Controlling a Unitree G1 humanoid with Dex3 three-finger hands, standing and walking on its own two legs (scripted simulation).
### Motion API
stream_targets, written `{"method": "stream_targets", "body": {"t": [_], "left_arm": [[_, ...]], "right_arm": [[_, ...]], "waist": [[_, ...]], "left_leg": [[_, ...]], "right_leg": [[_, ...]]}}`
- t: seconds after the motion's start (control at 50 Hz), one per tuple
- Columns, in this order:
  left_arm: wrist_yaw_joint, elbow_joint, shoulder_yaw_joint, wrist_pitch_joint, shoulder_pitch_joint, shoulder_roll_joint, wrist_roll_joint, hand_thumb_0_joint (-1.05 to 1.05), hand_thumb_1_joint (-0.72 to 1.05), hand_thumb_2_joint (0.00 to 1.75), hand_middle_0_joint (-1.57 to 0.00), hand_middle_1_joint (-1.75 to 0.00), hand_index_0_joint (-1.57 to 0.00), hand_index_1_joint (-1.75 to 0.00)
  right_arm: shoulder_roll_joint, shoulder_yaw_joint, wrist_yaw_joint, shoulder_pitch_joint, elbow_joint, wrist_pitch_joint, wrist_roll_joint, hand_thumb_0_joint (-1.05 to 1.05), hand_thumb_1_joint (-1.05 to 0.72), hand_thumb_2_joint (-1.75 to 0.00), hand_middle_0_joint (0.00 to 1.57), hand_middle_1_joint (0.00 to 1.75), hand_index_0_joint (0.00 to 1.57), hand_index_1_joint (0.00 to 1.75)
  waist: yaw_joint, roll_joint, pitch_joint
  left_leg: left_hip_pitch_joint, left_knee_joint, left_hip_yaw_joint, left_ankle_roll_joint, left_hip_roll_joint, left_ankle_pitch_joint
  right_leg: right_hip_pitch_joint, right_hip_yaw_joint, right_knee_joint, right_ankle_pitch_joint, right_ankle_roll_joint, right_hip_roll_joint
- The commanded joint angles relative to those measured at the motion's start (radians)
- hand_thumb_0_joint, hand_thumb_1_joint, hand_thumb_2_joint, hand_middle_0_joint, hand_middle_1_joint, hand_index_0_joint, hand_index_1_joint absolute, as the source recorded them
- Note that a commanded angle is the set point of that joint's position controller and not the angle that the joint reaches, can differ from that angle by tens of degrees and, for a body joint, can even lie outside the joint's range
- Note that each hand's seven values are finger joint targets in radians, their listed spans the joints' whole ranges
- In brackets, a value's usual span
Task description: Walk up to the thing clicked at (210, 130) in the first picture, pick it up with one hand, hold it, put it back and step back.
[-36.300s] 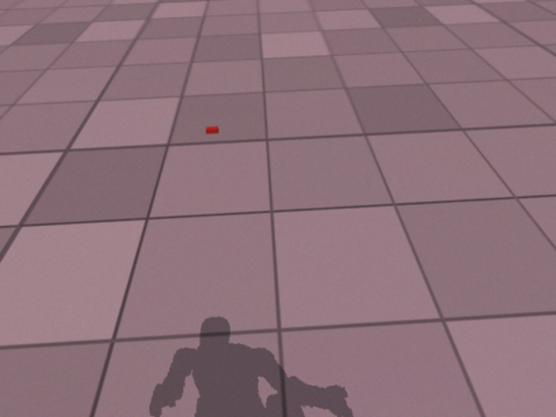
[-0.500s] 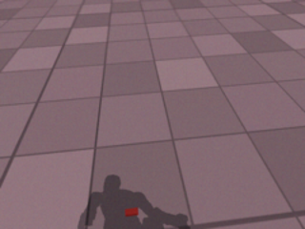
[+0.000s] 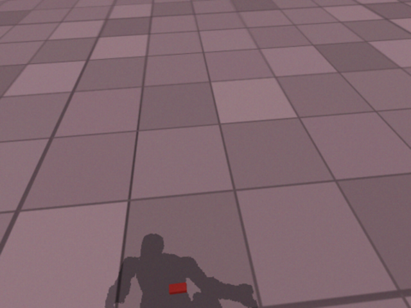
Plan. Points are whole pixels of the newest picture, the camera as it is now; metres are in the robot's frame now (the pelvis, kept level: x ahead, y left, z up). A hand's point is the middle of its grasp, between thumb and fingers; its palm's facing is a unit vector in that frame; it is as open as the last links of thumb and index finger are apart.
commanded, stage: stand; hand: left
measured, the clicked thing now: (177, 288) +0.40 +0.16 -0.77
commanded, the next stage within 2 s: none
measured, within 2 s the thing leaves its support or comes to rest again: neither
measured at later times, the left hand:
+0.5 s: hand out of the picture +0.09 +0.25 -0.16, palm faces -0.02 -0.94 -0.35, open 7.4 cm
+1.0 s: hand out of the picture +0.08 +0.25 -0.16, palm faces -0.02 -0.94 -0.35, open 7.4 cm
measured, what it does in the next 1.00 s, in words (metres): stands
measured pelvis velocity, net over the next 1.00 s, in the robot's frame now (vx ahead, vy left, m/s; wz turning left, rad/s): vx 0.01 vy -0.01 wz -0.01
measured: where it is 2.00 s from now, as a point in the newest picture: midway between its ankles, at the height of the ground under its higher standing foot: outside the picture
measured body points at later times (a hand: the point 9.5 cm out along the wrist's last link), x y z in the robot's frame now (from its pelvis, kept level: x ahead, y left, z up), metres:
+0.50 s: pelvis +0.01 +0.00 +0.00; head +0.02 +0.00 +0.45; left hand +0.09 +0.30 -0.13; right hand +0.09 -0.30 -0.13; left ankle +0.00 +0.12 -0.75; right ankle -0.01 -0.12 -0.75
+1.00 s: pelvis +0.01 -0.01 +0.00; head +0.02 -0.01 +0.45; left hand +0.08 +0.30 -0.13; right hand +0.09 -0.31 -0.13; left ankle +0.00 +0.12 -0.75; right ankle -0.01 -0.12 -0.75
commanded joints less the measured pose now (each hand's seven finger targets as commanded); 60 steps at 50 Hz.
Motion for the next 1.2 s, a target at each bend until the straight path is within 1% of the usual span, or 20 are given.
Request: {"method": "stream_targets", "body": {"t": [0.0,0.06,0.08,0.12,0.14,0.18,0.22,0.24,0.28,0.34,0.42,0.48,0.56,0.7,0.72,0.8,0.82,0.94,1.12,1.18], "left_arm": [[0.013,-0.057,0.035,-0.025,-0.03,0.218,0.001,0.0,0.9,0.9,-0.2,-0.3,-0.2,-0.3],[0.013,-0.059,0.034,-0.025,-0.031,0.217,0.0,0.0,0.9,0.9,-0.2,-0.3,-0.2,-0.3],[0.014,-0.062,0.035,-0.025,-0.034,0.218,0.001,0.0,0.9,0.9,-0.2,-0.3,-0.2,-0.3],[0.015,-0.064,0.036,-0.025,-0.036,0.22,0.001,0.0,0.9,0.9,-0.2,-0.3,-0.2,-0.3],[0.015,-0.06,0.037,-0.024,-0.042,0.219,-0.001,0.0,0.9,0.9,-0.2,-0.3,-0.2,-0.3],[0.015,-0.062,0.037,-0.025,-0.033,0.218,-0.002,0.0,0.9,0.9,-0.2,-0.3,-0.2,-0.3],[0.015,-0.061,0.039,-0.024,-0.038,0.22,-0.002,0.0,0.9,0.9,-0.2,-0.3,-0.2,-0.3],[0.016,-0.063,0.039,-0.024,-0.032,0.22,-0.001,0.0,0.9,0.9,-0.2,-0.3,-0.2,-0.3],[0.015,-0.061,0.038,-0.022,-0.036,0.215,-0.002,0.0,0.9,0.9,-0.2,-0.3,-0.2,-0.3],[0.017,-0.064,0.039,-0.02,-0.036,0.215,0.0,0.0,0.9,0.9,-0.2,-0.3,-0.2,-0.3],[0.019,-0.063,0.039,-0.021,-0.04,0.221,0.001,0.0,0.9,0.9,-0.2,-0.3,-0.2,-0.3],[0.018,-0.069,0.04,-0.023,-0.044,0.22,0.0,0.0,0.9,0.9,-0.2,-0.3,-0.2,-0.3],[0.017,-0.07,0.038,-0.022,-0.045,0.218,0.0,0.0,0.9,0.9,-0.2,-0.3,-0.2,-0.3],[0.017,-0.066,0.039,-0.024,-0.037,0.223,0.0,0.0,0.9,0.9,-0.2,-0.3,-0.2,-0.3],[0.017,-0.067,0.039,-0.024,-0.035,0.221,0.0,0.0,0.9,0.9,-0.2,-0.3,-0.2,-0.3],[0.017,-0.072,0.042,-0.024,-0.041,0.227,0.0,0.0,0.9,0.9,-0.2,-0.3,-0.2,-0.3],[0.016,-0.068,0.04,-0.023,-0.036,0.22,-0.001,0.0,0.9,0.9,-0.2,-0.3,-0.2,-0.3],[0.017,-0.07,0.04,-0.023,-0.03,0.223,0.002,0.0,0.9,0.9,-0.2,-0.3,-0.2,-0.3],[0.016,-0.068,0.04,-0.021,-0.028,0.223,0.0,0.0,0.9,0.9,-0.2,-0.3,-0.2,-0.3],[0.015,-0.069,0.039,-0.021,-0.025,0.223,0.0,0.0,0.9,0.9,-0.2,-0.3,-0.2,-0.3]], "right_arm": [[-0.205,-0.037,-0.012,-0.052,-0.056,-0.021,0.004,0.0,-0.9,-0.9,0.2,0.3,0.2,0.3],[-0.207,-0.037,-0.012,-0.049,-0.055,-0.02,0.003,0.0,-0.9,-0.9,0.2,0.3,0.2,0.3],[-0.209,-0.039,-0.013,-0.048,-0.058,-0.021,0.002,0.0,-0.9,-0.9,0.2,0.3,0.2,0.3],[-0.21,-0.039,-0.014,-0.045,-0.056,-0.021,0.003,0.0,-0.9,-0.9,0.2,0.3,0.2,0.3],[-0.207,-0.036,-0.014,-0.042,-0.053,-0.02,0.004,0.0,-0.9,-0.9,0.2,0.3,0.2,0.3],[-0.211,-0.038,-0.016,-0.05,-0.056,-0.021,0.004,0.0,-0.9,-0.9,0.2,0.3,0.2,0.3],[-0.205,-0.037,-0.017,-0.037,-0.055,-0.022,0.004,0.0,-0.9,-0.9,0.2,0.3,0.2,0.3],[-0.208,-0.038,-0.017,-0.039,-0.055,-0.021,0.005,0.0,-0.9,-0.9,0.2,0.3,0.2,0.3],[-0.212,-0.037,-0.018,-0.046,-0.057,-0.022,0.003,0.0,-0.9,-0.9,0.2,0.3,0.2,0.3],[-0.212,-0.04,-0.019,-0.045,-0.058,-0.022,0.003,0.0,-0.9,-0.9,0.2,0.3,0.2,0.3],[-0.205,-0.039,-0.018,-0.046,-0.059,-0.017,0.004,0.0,-0.9,-0.9,0.2,0.3,0.2,0.3],[-0.208,-0.04,-0.017,-0.041,-0.062,-0.018,0.004,0.0,-0.9,-0.9,0.2,0.3,0.2,0.3],[-0.204,-0.037,-0.017,-0.045,-0.064,-0.018,0.004,0.0,-0.9,-0.9,0.2,0.3,0.2,0.3],[-0.202,-0.035,-0.016,-0.044,-0.064,-0.019,0.003,0.0,-0.9,-0.9,0.2,0.3,0.2,0.3],[-0.206,-0.037,-0.017,-0.043,-0.063,-0.018,0.004,0.0,-0.9,-0.9,0.2,0.3,0.2,0.3],[-0.207,-0.039,-0.018,-0.033,-0.066,-0.019,0.002,0.0,-0.9,-0.9,0.2,0.3,0.2,0.3],[-0.209,-0.037,-0.017,-0.042,-0.064,-0.02,0.004,0.0,-0.9,-0.9,0.2,0.3,0.2,0.3],[-0.204,-0.038,-0.018,-0.036,-0.069,-0.02,0.004,0.0,-0.9,-0.9,0.2,0.3,0.2,0.3],[-0.205,-0.037,-0.017,-0.032,-0.065,-0.018,0.003,0.0,-0.9,-0.9,0.2,0.3,0.2,0.3],[-0.206,-0.036,-0.016,-0.035,-0.065,-0.019,0.002,0.0,-0.9,-0.9,0.2,0.3,0.2,0.3]], "waist": [[0.0,-0.002,-0.063],[0.001,-0.009,-0.066],[-0.001,-0.011,-0.079],[-0.001,0.002,-0.099],[-0.005,0.003,-0.081],[0.002,0.006,-0.098],[-0.003,0.002,-0.101],[0.0,-0.006,-0.097],[0.002,0.007,-0.078],[0.002,0.005,-0.091],[-0.003,-0.019,-0.065],[-0.005,-0.002,-0.083],[-0.004,0.009,-0.075],[0.0,-0.003,-0.065],[0.001,-0.009,-0.068],[-0.002,0.001,-0.091],[0.001,0.014,-0.076],[0.0,-0.013,-0.08],[-0.002,0.002,-0.04],[0.002,0.001,-0.04]], "left_leg": [[0.037,-0.036,-0.104,0.021,0.127,0.144],[0.041,-0.037,-0.102,0.022,0.126,0.134],[0.053,-0.033,-0.102,0.019,0.128,0.176],[0.065,-0.02,-0.097,0.024,0.132,0.205],[0.048,-0.029,-0.095,0.021,0.125,0.182],[0.072,-0.019,-0.095,0.023,0.133,0.241],[0.066,-0.022,-0.09,0.022,0.131,0.244],[0.069,-0.017,-0.094,0.021,0.132,0.267],[0.062,-0.025,-0.089,0.02,0.129,0.231],[0.073,-0.018,-0.093,0.019,0.135,0.262],[0.058,-0.029,-0.092,0.016,0.127,0.208],[0.073,-0.026,-0.088,0.018,0.128,0.211],[0.063,-0.031,-0.085,0.019,0.128,0.187],[0.068,-0.036,-0.094,0.017,0.131,0.2],[0.063,-0.034,-0.091,0.02,0.128,0.176],[0.073,-0.03,-0.088,0.023,0.129,0.198],[0.068,-0.033,-0.088,0.023,0.127,0.192],[0.082,-0.025,-0.087,0.023,0.132,0.223],[0.053,-0.049,-0.089,0.022,0.124,0.114],[0.055,-0.051,-0.093,0.02,0.126,0.116]], "right_leg": [[-0.005,0.095,-0.051,0.137,-0.02,-0.123],[-0.007,0.097,-0.058,0.129,-0.02,-0.125],[-0.002,0.092,-0.045,0.16,-0.021,-0.123],[0.019,0.094,-0.04,0.205,-0.023,-0.13],[0.015,0.097,-0.047,0.185,-0.021,-0.129],[0.026,0.094,-0.034,0.241,-0.023,-0.13],[0.04,0.091,-0.032,0.241,-0.024,-0.13],[0.036,0.086,-0.028,0.27,-0.021,-0.128],[0.026,0.092,-0.039,0.233,-0.019,-0.129],[0.033,0.087,-0.031,0.253,-0.021,-0.129],[0.022,0.087,-0.049,0.219,-0.019,-0.126],[0.023,0.091,-0.048,0.221,-0.022,-0.129],[0.023,0.095,-0.056,0.2,-0.023,-0.13],[0.011,0.09,-0.055,0.199,-0.021,-0.125],[0.012,0.095,-0.06,0.186,-0.023,-0.127],[0.031,0.099,-0.051,0.212,-0.028,-0.131],[0.023,0.099,-0.056,0.209,-0.027,-0.13],[0.018,0.093,-0.045,0.237,-0.027,-0.127],[-0.008,0.103,-0.07,0.131,-0.025,-0.123],[-0.016,0.105,-0.069,0.123,-0.025,-0.121]]}}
